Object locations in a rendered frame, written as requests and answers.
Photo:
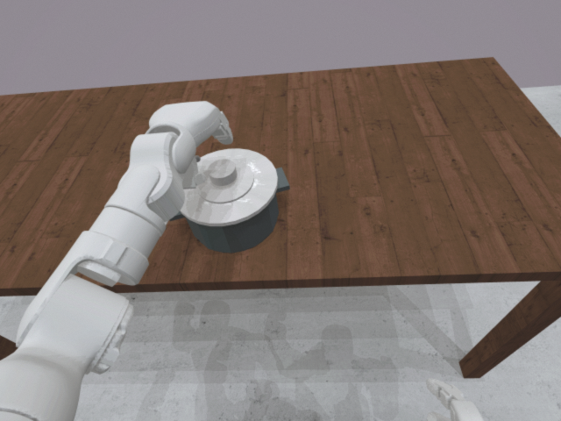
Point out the robot left upper arm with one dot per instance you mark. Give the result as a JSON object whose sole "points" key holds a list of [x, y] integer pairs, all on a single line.
{"points": [[80, 330]]}

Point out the pot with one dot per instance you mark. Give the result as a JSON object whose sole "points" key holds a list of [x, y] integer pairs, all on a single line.
{"points": [[244, 235]]}

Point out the robot left forearm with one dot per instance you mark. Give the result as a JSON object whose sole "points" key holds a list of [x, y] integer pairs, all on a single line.
{"points": [[117, 246]]}

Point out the knob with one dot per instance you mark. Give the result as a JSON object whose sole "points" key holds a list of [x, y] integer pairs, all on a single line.
{"points": [[222, 172]]}

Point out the robot right hand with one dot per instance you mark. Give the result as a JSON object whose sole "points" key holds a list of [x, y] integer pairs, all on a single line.
{"points": [[452, 399]]}

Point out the robot left hand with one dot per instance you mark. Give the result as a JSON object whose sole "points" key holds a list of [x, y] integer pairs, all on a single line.
{"points": [[202, 119]]}

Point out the table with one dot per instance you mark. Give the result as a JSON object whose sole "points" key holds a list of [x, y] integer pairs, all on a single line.
{"points": [[421, 173]]}

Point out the lid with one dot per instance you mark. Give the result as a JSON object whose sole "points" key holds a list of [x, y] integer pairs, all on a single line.
{"points": [[251, 192]]}

